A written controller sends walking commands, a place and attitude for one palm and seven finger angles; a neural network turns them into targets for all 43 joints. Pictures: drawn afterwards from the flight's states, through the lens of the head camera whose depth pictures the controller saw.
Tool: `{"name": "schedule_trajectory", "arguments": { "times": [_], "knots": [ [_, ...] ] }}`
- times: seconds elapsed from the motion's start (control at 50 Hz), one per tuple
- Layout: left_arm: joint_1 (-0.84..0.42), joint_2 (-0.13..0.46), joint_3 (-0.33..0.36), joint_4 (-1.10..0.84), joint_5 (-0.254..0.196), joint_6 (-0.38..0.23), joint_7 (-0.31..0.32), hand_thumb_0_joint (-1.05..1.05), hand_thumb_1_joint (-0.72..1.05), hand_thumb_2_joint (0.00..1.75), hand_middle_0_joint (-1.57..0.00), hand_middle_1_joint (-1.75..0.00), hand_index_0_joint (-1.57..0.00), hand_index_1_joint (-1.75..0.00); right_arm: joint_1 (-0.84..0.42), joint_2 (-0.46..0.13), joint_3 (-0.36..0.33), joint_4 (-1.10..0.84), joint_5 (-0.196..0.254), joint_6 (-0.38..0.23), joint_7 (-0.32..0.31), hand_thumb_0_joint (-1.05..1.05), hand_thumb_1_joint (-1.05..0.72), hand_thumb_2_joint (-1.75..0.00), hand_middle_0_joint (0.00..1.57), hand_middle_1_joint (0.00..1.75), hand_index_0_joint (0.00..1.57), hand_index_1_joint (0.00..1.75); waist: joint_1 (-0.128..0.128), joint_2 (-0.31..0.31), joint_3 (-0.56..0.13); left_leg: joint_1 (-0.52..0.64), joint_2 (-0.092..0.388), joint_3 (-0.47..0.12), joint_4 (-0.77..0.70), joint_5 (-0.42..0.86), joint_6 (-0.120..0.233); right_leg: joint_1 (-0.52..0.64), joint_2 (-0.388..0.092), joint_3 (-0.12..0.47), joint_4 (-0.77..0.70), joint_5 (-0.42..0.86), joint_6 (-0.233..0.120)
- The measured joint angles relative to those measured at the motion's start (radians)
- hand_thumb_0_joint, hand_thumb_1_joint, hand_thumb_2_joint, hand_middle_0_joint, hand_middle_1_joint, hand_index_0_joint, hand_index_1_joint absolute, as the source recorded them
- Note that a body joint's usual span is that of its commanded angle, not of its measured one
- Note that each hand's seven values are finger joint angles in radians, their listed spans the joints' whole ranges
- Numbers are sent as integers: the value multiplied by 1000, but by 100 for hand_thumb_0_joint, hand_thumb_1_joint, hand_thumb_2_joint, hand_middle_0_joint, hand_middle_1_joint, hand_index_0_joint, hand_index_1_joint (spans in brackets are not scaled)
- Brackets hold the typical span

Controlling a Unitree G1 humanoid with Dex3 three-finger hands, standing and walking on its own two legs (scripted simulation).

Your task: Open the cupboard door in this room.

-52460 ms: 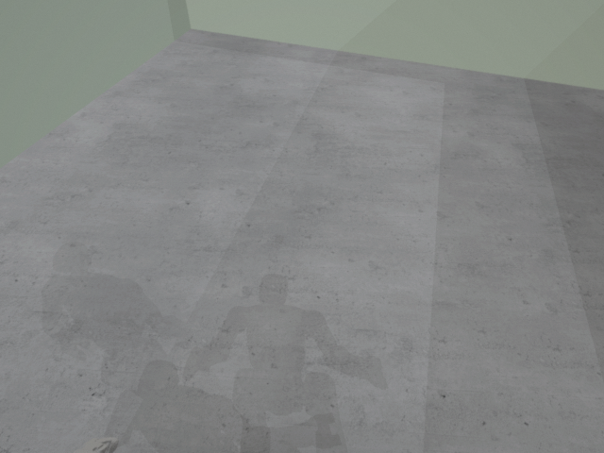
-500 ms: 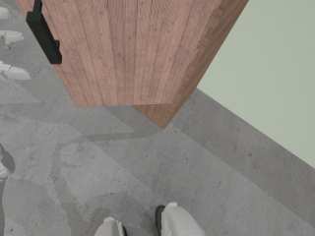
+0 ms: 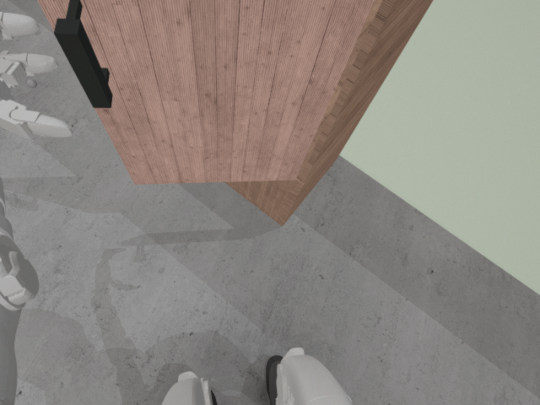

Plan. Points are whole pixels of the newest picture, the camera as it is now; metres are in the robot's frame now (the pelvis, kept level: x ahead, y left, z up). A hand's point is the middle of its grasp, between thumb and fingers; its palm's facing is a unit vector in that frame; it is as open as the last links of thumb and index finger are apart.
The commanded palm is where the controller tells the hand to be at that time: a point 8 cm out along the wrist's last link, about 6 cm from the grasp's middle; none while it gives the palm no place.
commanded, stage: move the hooked fingers beside the handle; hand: left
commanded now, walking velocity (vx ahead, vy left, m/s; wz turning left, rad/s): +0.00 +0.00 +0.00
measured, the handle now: (89, 56) +0.58 +0.19 +0.09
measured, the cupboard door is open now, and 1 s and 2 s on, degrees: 43 43 44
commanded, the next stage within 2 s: slide the fingers in behind the handle in 0.08 s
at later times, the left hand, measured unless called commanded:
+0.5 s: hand (45, 86) +0.53 +0.23 +0.09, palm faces -0.04 -1.00 -0.02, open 14.0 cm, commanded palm +0.51 +0.26 +0.09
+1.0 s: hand (81, 87) +0.52 +0.19 +0.09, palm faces -0.04 -1.00 -0.03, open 14.0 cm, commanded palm +0.50 +0.23 +0.09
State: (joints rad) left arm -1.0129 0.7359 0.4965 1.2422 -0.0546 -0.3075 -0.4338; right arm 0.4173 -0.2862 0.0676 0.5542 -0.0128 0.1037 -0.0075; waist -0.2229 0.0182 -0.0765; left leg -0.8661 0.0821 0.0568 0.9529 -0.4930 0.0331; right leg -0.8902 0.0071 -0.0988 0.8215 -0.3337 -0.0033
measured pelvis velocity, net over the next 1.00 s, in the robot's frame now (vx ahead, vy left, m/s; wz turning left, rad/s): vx -0.01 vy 0.00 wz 0.01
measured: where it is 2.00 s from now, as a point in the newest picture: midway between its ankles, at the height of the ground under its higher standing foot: outside the picture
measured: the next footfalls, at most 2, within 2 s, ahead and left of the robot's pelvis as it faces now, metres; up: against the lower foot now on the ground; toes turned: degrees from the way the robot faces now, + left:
none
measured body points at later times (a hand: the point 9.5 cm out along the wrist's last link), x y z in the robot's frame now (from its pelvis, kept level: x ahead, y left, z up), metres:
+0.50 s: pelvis -0.01 +0.00 +0.00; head +0.14 +0.03 +0.42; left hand +0.52 +0.28 +0.10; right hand -0.04 -0.27 -0.09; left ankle -0.04 +0.09 -0.69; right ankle +0.02 -0.13 -0.68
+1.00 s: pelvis -0.01 +0.00 +0.00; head +0.13 +0.02 +0.43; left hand +0.52 +0.24 +0.10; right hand -0.02 -0.26 -0.10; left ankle -0.03 +0.09 -0.69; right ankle +0.02 -0.13 -0.68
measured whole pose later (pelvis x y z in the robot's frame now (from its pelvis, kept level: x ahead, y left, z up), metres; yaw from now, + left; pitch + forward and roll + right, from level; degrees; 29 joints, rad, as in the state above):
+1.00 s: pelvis -0.01 +0.00 +0.00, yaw +1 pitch +22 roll -3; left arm -1.01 0.58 0.40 1.21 -0.05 -0.34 -0.30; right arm 0.44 -0.28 0.05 0.59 -0.02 0.07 0.01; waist -0.21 0.03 -0.09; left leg -0.86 0.07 0.06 0.95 -0.48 0.03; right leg -0.89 0.00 -0.09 0.84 -0.33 -0.01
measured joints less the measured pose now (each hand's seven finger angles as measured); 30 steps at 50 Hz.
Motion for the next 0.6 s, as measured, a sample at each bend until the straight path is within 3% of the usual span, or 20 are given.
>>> {"name": "schedule_trajectory", "arguments": {
  "times": [0.24,0.46,0.6],
  "knots": [
    [-31,32,-24,30,-13,9,-28,-1,-50,30,-30,-120,-30,-120,29,-6,6,30,5,-2,-7,0,-90,-90,21,30,20,30,1,-1,9,-18,-1,-9,6,12,-3,-13,-1,-8,4,9,-5],
    [-37,-4,-34,12,1,5,13,-1,-50,30,-30,-120,-30,-120,30,-13,-4,26,-2,-17,-2,0,-90,-90,21,30,20,30,-11,-5,5,-32,-1,-6,14,13,0,-27,-1,-4,9,14,-3],
    [-4,-59,-47,-33,-9,-4,41,-1,-50,30,-30,-120,-30,-120,38,-1,-9,28,-4,-13,10,0,-90,-90,21,30,20,30,2,1,-6,-13,-4,0,3,11,2,-12,-3,3,2,12,1]
  ]
}}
